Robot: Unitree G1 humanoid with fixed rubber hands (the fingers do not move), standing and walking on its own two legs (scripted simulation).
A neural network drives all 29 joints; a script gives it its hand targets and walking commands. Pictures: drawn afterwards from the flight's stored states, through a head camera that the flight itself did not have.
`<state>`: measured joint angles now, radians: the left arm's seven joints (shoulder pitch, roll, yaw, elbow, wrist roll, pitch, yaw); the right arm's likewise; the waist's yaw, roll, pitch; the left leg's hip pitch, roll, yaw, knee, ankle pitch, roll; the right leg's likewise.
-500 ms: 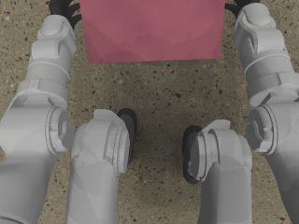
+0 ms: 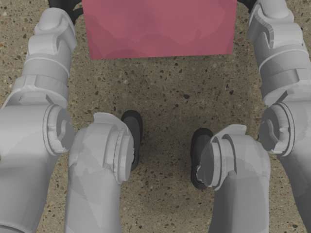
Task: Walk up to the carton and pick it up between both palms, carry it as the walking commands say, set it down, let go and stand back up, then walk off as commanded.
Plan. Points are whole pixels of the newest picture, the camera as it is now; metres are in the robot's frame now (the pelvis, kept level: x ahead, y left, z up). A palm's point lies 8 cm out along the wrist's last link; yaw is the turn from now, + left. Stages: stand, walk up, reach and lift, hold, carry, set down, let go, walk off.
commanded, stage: set down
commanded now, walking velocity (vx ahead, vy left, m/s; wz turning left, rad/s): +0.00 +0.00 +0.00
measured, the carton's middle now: (159, 18) +0.53 +0.06 -0.25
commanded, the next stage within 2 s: none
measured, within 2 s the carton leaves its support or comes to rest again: neither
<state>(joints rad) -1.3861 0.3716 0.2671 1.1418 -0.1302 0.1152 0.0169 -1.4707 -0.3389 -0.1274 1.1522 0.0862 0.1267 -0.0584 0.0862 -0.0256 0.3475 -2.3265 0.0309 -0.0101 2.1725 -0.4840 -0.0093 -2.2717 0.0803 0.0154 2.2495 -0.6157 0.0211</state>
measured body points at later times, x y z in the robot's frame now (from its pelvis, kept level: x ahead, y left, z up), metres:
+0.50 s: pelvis +0.00 +0.00 +0.00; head +0.37 +0.01 +0.24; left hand +0.52 +0.25 -0.19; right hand +0.57 -0.12 -0.19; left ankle +0.13 +0.13 -0.32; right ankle +0.10 -0.11 -0.32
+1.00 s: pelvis +0.00 +0.01 +0.00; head +0.37 +0.02 +0.23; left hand +0.50 +0.30 -0.19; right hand +0.56 -0.15 -0.20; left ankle +0.13 +0.13 -0.32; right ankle +0.10 -0.11 -0.32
